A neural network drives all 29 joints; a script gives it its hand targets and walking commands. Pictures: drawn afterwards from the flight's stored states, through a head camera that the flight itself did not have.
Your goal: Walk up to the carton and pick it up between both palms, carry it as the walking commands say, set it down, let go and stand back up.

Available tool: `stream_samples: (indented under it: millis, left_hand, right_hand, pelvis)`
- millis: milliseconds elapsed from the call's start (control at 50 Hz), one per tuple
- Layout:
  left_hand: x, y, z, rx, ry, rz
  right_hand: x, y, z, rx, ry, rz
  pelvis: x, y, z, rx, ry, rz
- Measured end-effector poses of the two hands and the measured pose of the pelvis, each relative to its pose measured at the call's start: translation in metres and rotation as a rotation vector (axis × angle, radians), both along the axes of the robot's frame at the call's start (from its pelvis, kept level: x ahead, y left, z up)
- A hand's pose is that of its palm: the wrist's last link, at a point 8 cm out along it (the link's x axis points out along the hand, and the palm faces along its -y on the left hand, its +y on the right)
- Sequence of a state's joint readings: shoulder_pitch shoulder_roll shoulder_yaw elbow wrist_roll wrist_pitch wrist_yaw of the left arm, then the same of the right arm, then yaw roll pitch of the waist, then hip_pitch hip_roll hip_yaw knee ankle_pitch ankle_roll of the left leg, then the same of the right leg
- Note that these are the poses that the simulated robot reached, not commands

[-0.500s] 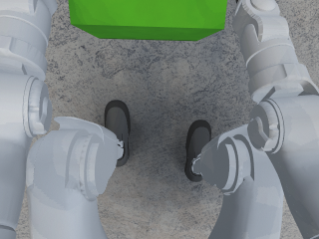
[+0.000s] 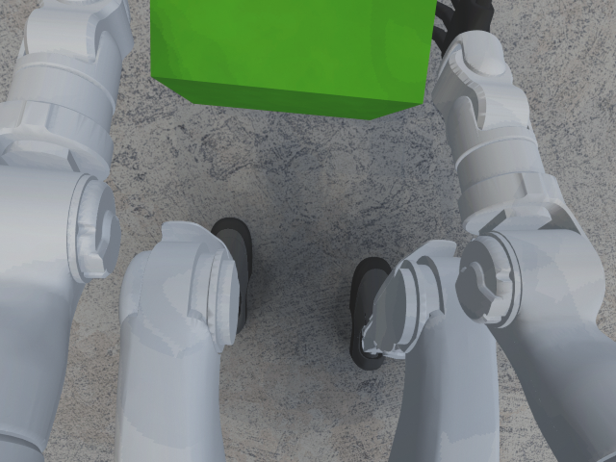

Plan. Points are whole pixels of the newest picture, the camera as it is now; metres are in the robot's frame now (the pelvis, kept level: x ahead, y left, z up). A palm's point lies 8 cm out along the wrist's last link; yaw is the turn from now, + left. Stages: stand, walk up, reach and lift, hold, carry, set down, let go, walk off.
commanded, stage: reach and lift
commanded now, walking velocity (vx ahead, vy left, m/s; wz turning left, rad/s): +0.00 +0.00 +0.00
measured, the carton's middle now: (292, 31) +0.54 +0.08 -0.21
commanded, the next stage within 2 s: none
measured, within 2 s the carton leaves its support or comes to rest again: neither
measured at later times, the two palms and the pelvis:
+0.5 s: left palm out of the picture +0.53 +0.25 -0.08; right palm (497, 8) +0.54 -0.09 -0.08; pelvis +0.02 +0.00 +0.03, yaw +0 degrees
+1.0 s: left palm out of the picture +0.51 +0.24 +0.00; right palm out of the picture +0.52 -0.10 +0.00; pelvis +0.01 +0.00 +0.08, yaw +2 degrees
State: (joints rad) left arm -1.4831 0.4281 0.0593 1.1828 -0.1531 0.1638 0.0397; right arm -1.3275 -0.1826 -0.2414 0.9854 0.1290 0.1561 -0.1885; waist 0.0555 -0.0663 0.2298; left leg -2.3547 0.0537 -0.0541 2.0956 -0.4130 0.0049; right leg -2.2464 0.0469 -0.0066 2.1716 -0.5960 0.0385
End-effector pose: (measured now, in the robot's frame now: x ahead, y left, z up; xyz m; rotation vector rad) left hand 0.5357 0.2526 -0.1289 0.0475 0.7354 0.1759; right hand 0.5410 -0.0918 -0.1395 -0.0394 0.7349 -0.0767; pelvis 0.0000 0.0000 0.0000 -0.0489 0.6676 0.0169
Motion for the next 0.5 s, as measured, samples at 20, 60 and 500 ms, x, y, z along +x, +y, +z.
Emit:
stream_samples:
  millis: [20, 60, 500]
  left_hand:
    - [0.0, 0.0, 0.002, -0.001, -0.001, -0.002]
    - [0.0, -0.002, 0.006, -0.004, -0.004, -0.007]
    - [-0.006, -0.006, 0.048, 0.037, -0.038, 0.086]
  right_hand:
    - [0.0, -0.001, 0.003, 0.0, -0.001, -0.002]
    - [0.001, -0.002, 0.007, -0.002, -0.004, -0.007]
    - [0.002, 0.003, 0.064, 0.007, -0.063, -0.047]
  pelvis:
    - [0.0, 0.0, 0.001, -0.001, 0.004, 0.0]
    - [0.0, 0.0, 0.004, -0.002, 0.013, 0.0]
    - [0.015, 0.005, 0.03, -0.013, 0.118, 0.014]
